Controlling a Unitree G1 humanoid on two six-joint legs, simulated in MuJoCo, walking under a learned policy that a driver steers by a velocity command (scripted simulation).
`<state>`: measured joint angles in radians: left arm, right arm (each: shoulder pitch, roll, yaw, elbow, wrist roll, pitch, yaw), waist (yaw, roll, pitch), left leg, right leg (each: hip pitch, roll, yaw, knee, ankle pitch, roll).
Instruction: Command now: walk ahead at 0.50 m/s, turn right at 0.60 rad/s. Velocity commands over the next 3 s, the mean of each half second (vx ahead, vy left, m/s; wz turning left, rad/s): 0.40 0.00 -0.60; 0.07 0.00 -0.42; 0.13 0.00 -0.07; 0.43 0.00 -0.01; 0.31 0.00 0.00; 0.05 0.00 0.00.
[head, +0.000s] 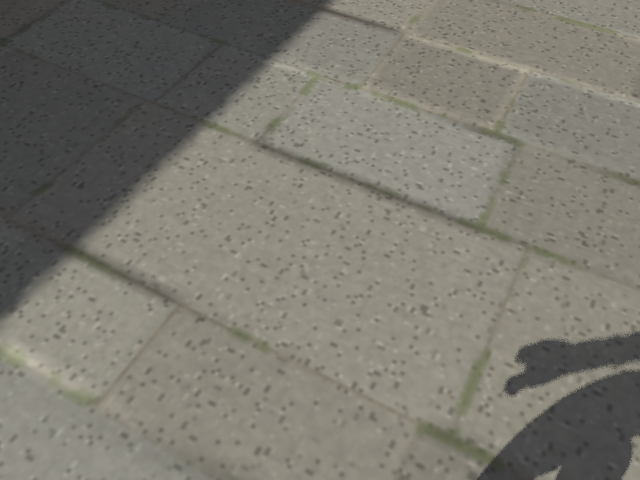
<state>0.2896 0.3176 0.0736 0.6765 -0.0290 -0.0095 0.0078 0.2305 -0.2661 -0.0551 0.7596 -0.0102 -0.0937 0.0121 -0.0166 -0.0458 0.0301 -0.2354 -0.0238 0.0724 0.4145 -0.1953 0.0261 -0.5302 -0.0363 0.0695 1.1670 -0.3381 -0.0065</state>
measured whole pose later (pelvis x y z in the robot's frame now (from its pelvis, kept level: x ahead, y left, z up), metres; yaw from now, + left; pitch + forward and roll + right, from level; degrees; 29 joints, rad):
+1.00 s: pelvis +0.35 -0.07 +0.00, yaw -30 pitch +1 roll -1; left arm 0.16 0.32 0.06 0.68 -0.01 0.06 0.03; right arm 0.15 -0.26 -0.03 0.73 -0.01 -0.01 -0.01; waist -0.02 -0.02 0.04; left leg -0.30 0.01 -0.04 0.48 -0.20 0.00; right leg -0.39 0.06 0.12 0.92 -0.51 0.08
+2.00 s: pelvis +0.58 -0.26 -0.02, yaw -30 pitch +1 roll +0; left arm 0.04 0.26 0.04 0.73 -0.01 -0.09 -0.04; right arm 0.42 -0.28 -0.04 0.90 0.02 -0.05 -0.01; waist -0.06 0.02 0.05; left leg -0.12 0.00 -0.06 0.96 -0.50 0.02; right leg -0.47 0.03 -0.04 0.58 -0.14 -0.06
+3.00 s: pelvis +0.86 -0.42 +0.00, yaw -30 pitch -1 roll +0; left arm 0.21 0.22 0.02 1.04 0.00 -0.02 0.03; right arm 0.16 -0.24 -0.03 0.95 -0.01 0.00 -0.02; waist 0.00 0.01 0.03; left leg -0.27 0.00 0.02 0.49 -0.20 0.00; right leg -0.18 -0.02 0.01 0.51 -0.32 0.01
